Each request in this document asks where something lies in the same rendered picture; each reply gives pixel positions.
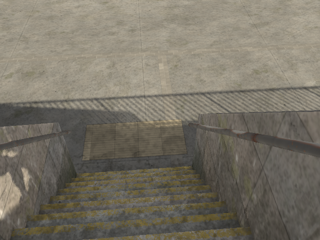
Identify stairs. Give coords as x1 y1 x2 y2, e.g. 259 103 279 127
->
10 166 254 240

